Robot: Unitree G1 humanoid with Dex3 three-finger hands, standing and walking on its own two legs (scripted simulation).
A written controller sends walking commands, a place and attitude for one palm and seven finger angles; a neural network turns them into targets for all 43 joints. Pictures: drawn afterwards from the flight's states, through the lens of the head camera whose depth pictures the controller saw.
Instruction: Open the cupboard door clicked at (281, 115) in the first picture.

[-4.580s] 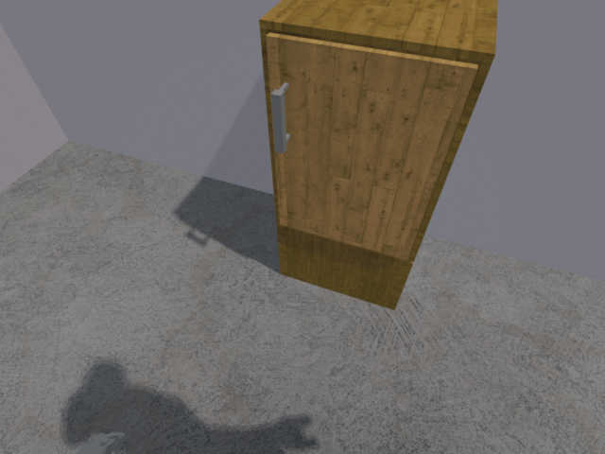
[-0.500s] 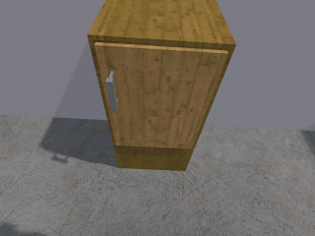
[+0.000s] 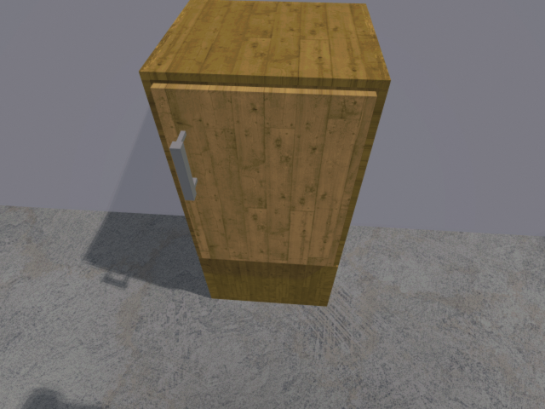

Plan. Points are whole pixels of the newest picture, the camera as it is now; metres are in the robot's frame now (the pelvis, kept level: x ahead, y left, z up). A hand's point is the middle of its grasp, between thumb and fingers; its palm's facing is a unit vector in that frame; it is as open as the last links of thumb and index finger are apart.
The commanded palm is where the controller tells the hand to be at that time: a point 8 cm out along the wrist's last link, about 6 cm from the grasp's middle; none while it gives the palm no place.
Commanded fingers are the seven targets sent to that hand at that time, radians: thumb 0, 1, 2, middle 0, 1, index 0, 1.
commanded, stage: come to a stop and stand still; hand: left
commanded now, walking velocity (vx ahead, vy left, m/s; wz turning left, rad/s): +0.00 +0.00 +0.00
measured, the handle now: (186, 166) +0.59 +0.22 -0.01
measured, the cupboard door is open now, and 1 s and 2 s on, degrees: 0 0 0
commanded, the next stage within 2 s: look again from close up in 0.70 s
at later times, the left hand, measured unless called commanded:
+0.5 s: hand out of the picture +0.01 +0.17 -0.18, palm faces +0.04 -0.98 -0.18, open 7.4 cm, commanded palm none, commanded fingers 0.00 0.90 0.90 -0.20 -0.30 -0.20 -0.30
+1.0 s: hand out of the picture +0.01 +0.21 -0.19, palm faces -0.01 -0.98 -0.20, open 7.4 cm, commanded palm none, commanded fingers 0.00 0.90 0.90 -0.20 -0.30 -0.20 -0.30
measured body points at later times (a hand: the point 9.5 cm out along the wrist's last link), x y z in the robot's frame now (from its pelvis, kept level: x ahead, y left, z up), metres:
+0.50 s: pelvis +0.02 +0.01 +0.00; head +0.04 +0.01 +0.45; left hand +0.01 +0.22 -0.16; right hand +0.03 -0.21 -0.16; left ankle +0.02 +0.16 -0.74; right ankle -0.05 -0.09 -0.74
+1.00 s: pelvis +0.00 +0.04 -0.01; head +0.01 +0.05 +0.44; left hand +0.01 +0.27 -0.17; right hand +0.03 -0.19 -0.16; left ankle +0.02 +0.16 -0.74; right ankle -0.05 -0.09 -0.74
